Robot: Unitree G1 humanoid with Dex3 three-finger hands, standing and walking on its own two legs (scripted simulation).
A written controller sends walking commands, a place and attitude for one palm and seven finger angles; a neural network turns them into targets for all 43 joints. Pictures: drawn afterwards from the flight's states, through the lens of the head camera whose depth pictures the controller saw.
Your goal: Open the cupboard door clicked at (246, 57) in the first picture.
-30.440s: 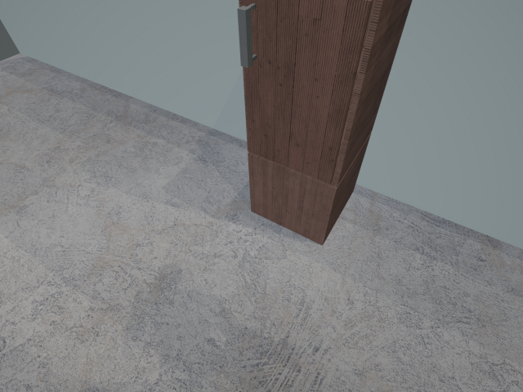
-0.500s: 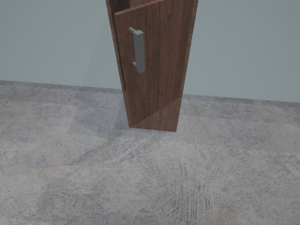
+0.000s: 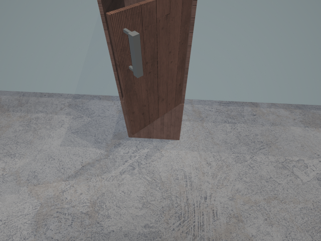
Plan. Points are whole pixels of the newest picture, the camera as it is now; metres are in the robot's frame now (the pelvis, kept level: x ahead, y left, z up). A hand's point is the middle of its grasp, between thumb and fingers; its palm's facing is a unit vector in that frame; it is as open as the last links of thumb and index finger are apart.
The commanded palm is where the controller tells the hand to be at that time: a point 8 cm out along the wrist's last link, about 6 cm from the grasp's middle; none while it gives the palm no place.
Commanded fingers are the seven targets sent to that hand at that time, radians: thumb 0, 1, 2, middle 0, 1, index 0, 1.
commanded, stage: walk to a spot facing it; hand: left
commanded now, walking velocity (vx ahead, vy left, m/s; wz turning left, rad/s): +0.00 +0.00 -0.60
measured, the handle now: (132, 53) +0.65 +0.14 +0.11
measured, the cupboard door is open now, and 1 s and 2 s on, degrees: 45 45 45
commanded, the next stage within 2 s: none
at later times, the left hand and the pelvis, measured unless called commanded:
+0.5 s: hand out of the picture +0.09 +0.17 -0.17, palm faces -0.21 -0.93 -0.30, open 7.4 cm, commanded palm none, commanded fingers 0.00 0.90 0.90 -0.20 -0.30 -0.20 -0.30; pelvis -0.03 -0.02 -0.02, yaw -15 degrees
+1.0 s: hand out of the picture +0.14 +0.14 -0.18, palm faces -0.45 -0.87 -0.21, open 7.4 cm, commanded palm none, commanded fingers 0.00 0.90 0.90 -0.20 -0.30 -0.20 -0.30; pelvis -0.03 -0.01 +0.00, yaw -31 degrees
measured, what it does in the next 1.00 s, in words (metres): steps on the spot, turning right: right foot, then left foot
